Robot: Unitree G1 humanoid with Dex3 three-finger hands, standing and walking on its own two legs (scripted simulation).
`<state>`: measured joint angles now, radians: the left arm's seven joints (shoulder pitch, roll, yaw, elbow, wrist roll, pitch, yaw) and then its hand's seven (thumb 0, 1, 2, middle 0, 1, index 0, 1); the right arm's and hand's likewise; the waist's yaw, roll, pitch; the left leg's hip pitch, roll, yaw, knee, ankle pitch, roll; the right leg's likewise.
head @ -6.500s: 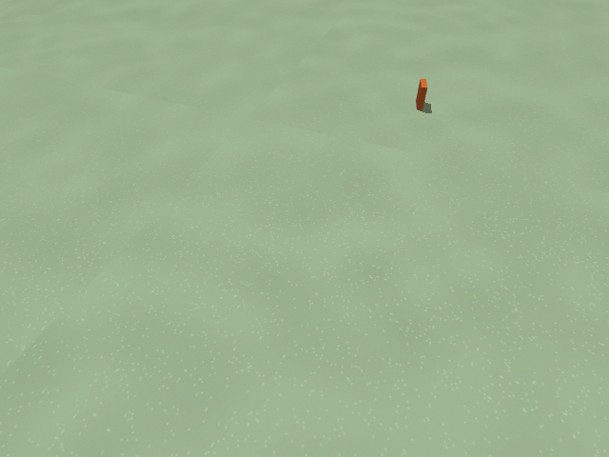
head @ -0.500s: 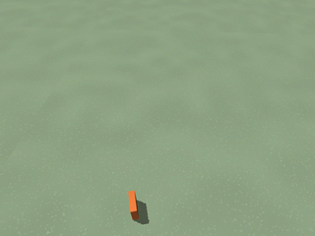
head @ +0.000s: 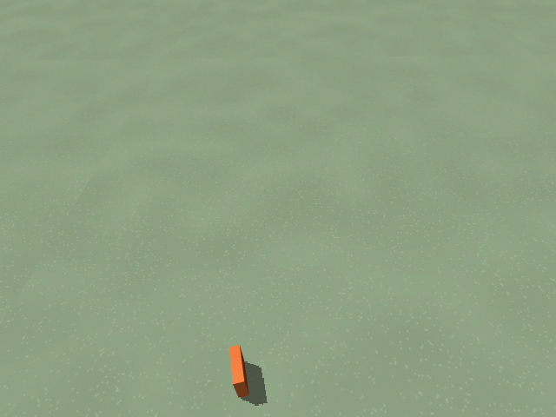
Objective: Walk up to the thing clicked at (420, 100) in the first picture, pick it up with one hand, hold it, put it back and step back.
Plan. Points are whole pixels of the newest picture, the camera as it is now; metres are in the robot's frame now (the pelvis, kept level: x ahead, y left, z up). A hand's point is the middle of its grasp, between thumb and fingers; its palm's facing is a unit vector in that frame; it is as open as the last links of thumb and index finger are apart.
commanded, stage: walk up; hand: left
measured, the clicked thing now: (239, 371) +0.43 +0.19 -0.71
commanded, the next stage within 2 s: stand in 0.62 s
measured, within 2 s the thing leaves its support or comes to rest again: neither
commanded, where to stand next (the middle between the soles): +0.05 +0.00 m, yaw -1 degrees
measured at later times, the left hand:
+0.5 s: hand out of the picture +0.09 +0.26 -0.16, palm faces -0.01 -0.94 -0.33, open 7.4 cm
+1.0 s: hand out of the picture +0.10 +0.26 -0.15, palm faces -0.02 -0.94 -0.35, open 7.4 cm
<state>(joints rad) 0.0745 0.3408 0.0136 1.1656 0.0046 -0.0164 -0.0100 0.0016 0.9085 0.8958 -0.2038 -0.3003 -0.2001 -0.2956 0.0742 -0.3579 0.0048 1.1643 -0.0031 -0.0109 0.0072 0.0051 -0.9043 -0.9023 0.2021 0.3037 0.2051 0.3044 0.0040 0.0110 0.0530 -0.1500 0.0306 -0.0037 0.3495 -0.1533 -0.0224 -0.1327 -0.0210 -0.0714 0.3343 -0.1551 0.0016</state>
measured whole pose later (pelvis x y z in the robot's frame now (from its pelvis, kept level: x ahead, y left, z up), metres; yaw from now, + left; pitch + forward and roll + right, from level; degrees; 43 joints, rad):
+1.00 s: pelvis +0.02 +0.00 +0.00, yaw +0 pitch -2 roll +0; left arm 0.09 0.35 0.00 1.15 0.01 -0.01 0.00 0.00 0.91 0.90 -0.20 -0.30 -0.20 -0.30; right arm 0.08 -0.35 0.00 1.15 -0.01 -0.01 0.00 0.00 -0.90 -0.90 0.20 0.30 0.21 0.30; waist 0.00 0.01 0.04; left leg -0.11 0.02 0.01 0.31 -0.16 -0.02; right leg -0.11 -0.03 -0.06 0.32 -0.17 0.01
